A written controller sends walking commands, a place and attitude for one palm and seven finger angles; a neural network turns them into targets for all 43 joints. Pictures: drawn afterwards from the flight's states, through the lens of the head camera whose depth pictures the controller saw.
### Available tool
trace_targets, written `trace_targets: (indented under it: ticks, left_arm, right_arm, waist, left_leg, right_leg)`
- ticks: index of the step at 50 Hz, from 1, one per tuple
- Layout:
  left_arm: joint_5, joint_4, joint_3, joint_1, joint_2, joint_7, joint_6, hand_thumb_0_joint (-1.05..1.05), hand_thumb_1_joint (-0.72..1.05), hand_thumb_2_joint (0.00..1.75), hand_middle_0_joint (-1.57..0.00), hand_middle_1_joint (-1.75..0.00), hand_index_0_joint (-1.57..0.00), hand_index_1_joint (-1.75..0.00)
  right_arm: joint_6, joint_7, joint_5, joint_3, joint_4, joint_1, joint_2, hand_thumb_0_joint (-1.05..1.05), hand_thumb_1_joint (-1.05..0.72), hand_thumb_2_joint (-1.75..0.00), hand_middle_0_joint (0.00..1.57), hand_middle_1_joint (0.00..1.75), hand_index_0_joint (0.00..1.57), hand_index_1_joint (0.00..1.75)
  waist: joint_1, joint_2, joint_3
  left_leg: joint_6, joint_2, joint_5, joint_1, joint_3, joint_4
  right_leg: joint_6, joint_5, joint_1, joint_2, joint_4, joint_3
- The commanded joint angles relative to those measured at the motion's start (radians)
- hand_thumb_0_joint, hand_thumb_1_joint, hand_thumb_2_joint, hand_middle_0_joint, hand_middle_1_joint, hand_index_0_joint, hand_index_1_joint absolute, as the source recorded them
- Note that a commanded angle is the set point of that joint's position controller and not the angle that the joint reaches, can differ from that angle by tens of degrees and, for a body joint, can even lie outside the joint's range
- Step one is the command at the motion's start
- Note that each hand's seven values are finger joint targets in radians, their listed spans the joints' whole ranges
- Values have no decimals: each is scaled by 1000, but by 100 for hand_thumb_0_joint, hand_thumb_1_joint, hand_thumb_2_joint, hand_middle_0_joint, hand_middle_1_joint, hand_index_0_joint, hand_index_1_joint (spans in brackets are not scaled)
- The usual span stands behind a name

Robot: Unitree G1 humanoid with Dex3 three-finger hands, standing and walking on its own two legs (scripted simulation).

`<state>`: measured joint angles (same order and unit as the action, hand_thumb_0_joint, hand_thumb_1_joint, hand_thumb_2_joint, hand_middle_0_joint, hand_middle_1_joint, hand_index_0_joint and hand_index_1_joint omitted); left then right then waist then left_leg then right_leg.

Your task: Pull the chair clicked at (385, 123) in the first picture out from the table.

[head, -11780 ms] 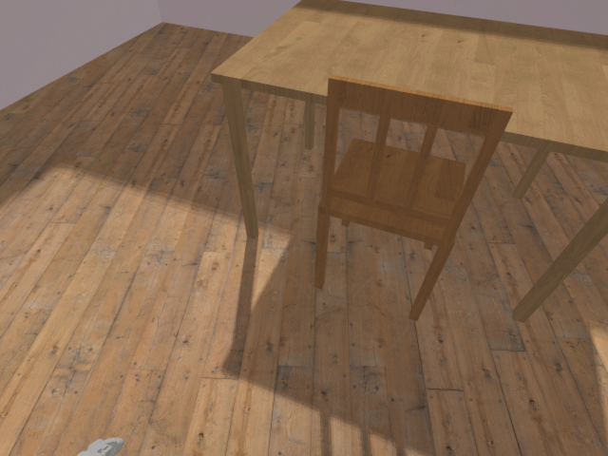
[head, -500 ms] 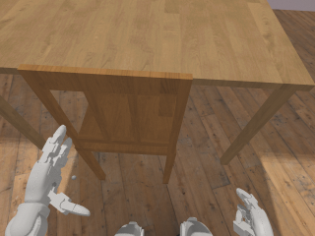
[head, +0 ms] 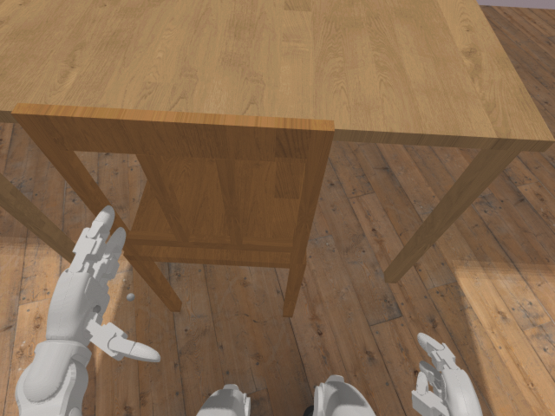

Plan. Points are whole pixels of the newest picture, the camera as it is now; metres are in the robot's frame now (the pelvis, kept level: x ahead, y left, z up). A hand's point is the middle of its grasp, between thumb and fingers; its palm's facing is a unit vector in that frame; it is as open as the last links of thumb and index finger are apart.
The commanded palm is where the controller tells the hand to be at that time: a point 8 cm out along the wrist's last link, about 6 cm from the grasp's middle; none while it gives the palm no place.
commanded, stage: aim the fingers beside a spindle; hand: left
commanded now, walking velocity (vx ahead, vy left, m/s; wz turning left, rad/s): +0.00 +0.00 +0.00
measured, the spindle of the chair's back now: (168, 201) +0.45 +0.21 -0.02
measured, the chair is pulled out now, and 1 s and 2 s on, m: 0.00 0.00 0.00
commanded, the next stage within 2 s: none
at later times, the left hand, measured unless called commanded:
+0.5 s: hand (141, 292) +0.28 +0.20 +0.01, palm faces -0.03 -1.00 -0.04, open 17.0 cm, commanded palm +0.26 +0.25 +0.01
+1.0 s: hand (155, 284) +0.30 +0.19 -0.01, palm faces -0.02 -1.00 -0.04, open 17.0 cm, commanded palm +0.28 +0.25 -0.01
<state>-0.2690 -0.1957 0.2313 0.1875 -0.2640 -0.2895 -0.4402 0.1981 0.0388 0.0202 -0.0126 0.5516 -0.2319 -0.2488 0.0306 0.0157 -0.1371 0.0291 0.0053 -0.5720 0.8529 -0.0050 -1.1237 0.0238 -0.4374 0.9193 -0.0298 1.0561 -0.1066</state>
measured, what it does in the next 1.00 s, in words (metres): stands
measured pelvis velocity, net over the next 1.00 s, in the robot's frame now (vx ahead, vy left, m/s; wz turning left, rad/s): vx -0.01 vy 0.01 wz -0.01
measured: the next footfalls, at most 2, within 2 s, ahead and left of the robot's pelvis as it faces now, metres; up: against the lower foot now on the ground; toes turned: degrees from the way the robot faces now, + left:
none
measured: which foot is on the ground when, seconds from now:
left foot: down 0.00-1.00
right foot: down 0.00-1.00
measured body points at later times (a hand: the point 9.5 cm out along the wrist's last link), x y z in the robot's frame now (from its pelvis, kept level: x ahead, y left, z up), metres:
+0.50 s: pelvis +0.00 +0.01 -0.01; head +0.10 +0.02 +0.43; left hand +0.28 +0.26 +0.01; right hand +0.17 -0.23 -0.10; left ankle -0.02 +0.10 -0.66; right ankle +0.04 -0.11 -0.66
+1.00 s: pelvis -0.01 +0.01 -0.03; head +0.11 +0.03 +0.41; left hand +0.29 +0.25 +0.00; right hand +0.16 -0.23 -0.12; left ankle -0.02 +0.10 -0.66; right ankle +0.04 -0.11 -0.66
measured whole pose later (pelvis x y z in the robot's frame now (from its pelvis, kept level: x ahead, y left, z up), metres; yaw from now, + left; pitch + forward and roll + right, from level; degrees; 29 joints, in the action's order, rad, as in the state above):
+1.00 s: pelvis -0.01 +0.01 -0.03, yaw +0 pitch +22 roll -3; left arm -0.21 -0.28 0.18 0.04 -0.24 -0.22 -0.46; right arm 0.12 0.02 0.01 -0.01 0.55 -0.20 -0.24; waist 0.04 0.01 -0.16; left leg 0.05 0.01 -0.61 1.03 0.00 -1.26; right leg 0.01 -0.47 1.09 -0.04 1.18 -0.10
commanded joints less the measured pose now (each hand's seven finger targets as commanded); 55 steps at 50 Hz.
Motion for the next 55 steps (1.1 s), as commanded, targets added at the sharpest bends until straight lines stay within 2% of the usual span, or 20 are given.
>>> trace_targets:
  ticks: [1, 5, 7, 10, 11, 15, 18, 19, 22, 26, 29, 30, 33, 38, 41, 43, 46, 50, 53, 55]
  left_arm:
    - [-21, 142, 99, -68, -165, -1, -55, 0, -50, 30, -6, -8, -6, -8]
    - [-22, 171, 49, -117, -133, -17, -57, 0, -50, 30, -6, -8, -6, -8]
    - [-22, 180, 76, -130, -161, -13, -68, 0, -50, 30, -6, -8, -6, -8]
    - [-19, 200, 46, -161, -136, -1, -83, 0, -50, 30, -6, -8, -6, -8]
    - [-16, 189, 65, -158, -155, 5, -84, 0, -50, 30, -6, -8, -6, -8]
    - [-11, 153, 65, -115, -139, 14, -79, 0, -50, 30, -6, -8, -6, -8]
    - [1, 139, 48, -134, -133, 16, -64, 0, -50, 30, -6, -8, -6, -8]
    - [1, 144, 21, -151, -108, 15, -60, 0, -50, 30, -6, -8, -6, -8]
    - [3, 166, 25, -162, -117, 20, -62, 0, -50, 30, -6, -8, -6, -8]
    - [13, 177, 22, -221, -125, 42, -77, 0, -50, 30, -6, -8, -6, -8]
    - [17, 157, 23, -225, -117, 50, -84, 0, -50, 30, -6, -8, -6, -8]
    - [19, 157, 39, -206, -130, 51, -85, 0, -50, 30, -6, -8, -6, -8]
    - [19, 153, 17, -178, -110, 48, -76, 0, -50, 30, -6, -8, -6, -8]
    - [28, 119, -10, -229, -94, 47, -64, 0, -50, 30, -6, -8, -6, -8]
    - [29, 146, -11, -269, -98, 59, -79, 0, -50, 30, -6, -8, -6, -8]
    - [31, 145, 15, -265, -120, 67, -87, 0, -50, 30, -6, -8, -6, -8]
    - [37, 136, 18, -284, -128, 77, -93, 0, -50, 30, -6, -8, -6, -8]
    - [38, 102, 4, -266, -105, 73, -86, 0, -50, 30, -6, -8, -6, -8]
    - [39, 52, -5, -294, -95, 66, -74, 0, -50, 30, -6, -8, -6, -8]
    - [34, 63, 27, -317, -128, 65, -75, 0, -50, 30, -6, -8, -6, -8]
  right_arm:
    - [46, 2, 5, 56, -137, 19, -144, 0, -90, -90, 20, 30, 20, 30]
    - [47, 1, 8, 55, -145, 16, -146, 0, -90, -90, 20, 30, 20, 30]
    - [48, 3, 6, 57, -137, 10, -150, 0, -90, -90, 20, 30, 20, 30]
    - [50, 1, 1, 56, -134, 10, -146, 0, -90, -90, 20, 30, 20, 30]
    - [49, 1, -1, 58, -130, 8, -148, 0, -90, -90, 20, 30, 20, 30]
    - [39, -4, -1, 59, -135, 12, -149, 0, -90, -90, 20, 30, 20, 30]
    - [28, -8, 1, 59, -135, 12, -150, 0, -90, -90, 20, 30, 20, 30]
    - [26, -9, 1, 58, -141, 16, -149, 0, -90, -90, 20, 30, 20, 30]
    - [20, -9, 0, 60, -144, 13, -149, 0, -90, -90, 20, 30, 20, 30]
    - [16, -7, -5, 59, -137, 17, -149, 0, -90, -90, 20, 30, 20, 30]
    - [8, -9, -6, 58, -136, 19, -147, 0, -90, -90, 20, 30, 20, 30]
    - [7, -10, -7, 60, -135, 15, -147, 0, -90, -90, 20, 30, 20, 30]
    - [-3, -16, -6, 62, -141, 16, -147, 0, -90, -90, 20, 30, 20, 30]
    - [-17, -15, -2, 60, -139, 18, -150, 0, -90, -90, 20, 30, 20, 30]
    - [-18, -14, -6, 61, -138, 24, -150, 0, -90, -90, 20, 30, 20, 30]
    - [-20, -14, -7, 61, -135, 20, -148, 0, -90, -90, 20, 30, 20, 30]
    - [-24, -14, -11, 61, -130, 22, -147, 0, -90, -90, 20, 30, 20, 30]
    - [-34, -20, -8, 61, -133, 25, -147, 0, -90, -90, 20, 30, 20, 30]
    - [-42, -18, -6, 59, -131, 23, -150, 0, -90, -90, 20, 30, 20, 30]
    - [-43, -15, -4, 60, -133, 27, -152, 0, -90, -90, 20, 30, 20, 30]
  waist:
    - [-9, 4, -261]
    - [4, 44, -275]
    - [3, 34, -299]
    - [8, 57, -313]
    - [6, 46, -314]
    - [-7, 31, -315]
    - [-3, 50, -308]
    - [4, 47, -305]
    - [2, 46, -334]
    - [10, 51, -321]
    - [6, 44, -336]
    - [-6, 52, -351]
    - [-8, 52, -376]
    - [13, 33, -334]
    - [14, 44, -352]
    - [1, 55, -365]
    - [6, 51, -383]
    - [3, 51, -378]
    - [16, 23, -353]
    - [7, 34, -367]
  left_leg:
    - [-13, 8, 340, -7, -29, 161]
    - [-14, 7, 336, -27, -30, 156]
    - [-15, 3, 359, -34, -37, 148]
    - [-21, 2, 384, -50, -41, 140]
    - [-20, 0, 394, -41, -42, 133]
    - [-25, 2, 391, -24, -42, 135]
    - [-29, -1, 400, -28, -45, 130]
    - [-29, 0, 388, -25, -45, 129]
    - [-29, -2, 400, -32, -49, 121]
    - [-36, -5, 389, -29, -59, 113]
    - [-35, -1, 379, -15, -56, 104]
    - [-42, -3, 404, -22, -59, 107]
    - [-43, -4, 433, -34, -57, 100]
    - [-34, -4, 379, 13, -58, 87]
    - [-35, -4, 378, 5, -63, 80]
    - [-39, -2, 379, 4, -61, 82]
    - [-34, -1, 382, 21, -58, 66]
    - [-33, 1, 364, 37, -52, 64]
    - [-23, 4, 317, 80, -48, 54]
    - [-21, 7, 298, 87, -44, 54]
  right_leg:
    - [0, 209, -309, 12, -110, 73]
    - [-2, 197, -275, 11, -103, 67]
    - [0, 211, -269, 14, -90, 64]
    - [0, 224, -245, 14, -73, 58]
    - [2, 232, -244, 15, -66, 59]
    - [2, 229, -243, 14, -56, 53]
    - [3, 220, -210, 15, -45, 47]
    - [2, 211, -204, 15, -46, 47]
    - [3, 212, -199, 16, -37, 46]
    - [5, 185, -159, 18, -24, 41]
    - [5, 187, -161, 18, -16, 44]
    - [8, 197, -169, 16, -9, 42]
    - [7, 213, -170, 17, -6, 42]
    - [5, 188, -138, 18, 1, 44]
    - [7, 174, -118, 19, 11, 42]
    - [9, 177, -132, 19, 12, 46]
    - [9, 190, -137, 19, 21, 52]
    - [7, 185, -135, 17, 23, 53]
    - [4, 166, -126, 16, 21, 59]
    - [6, 154, -138, 16, 18, 66]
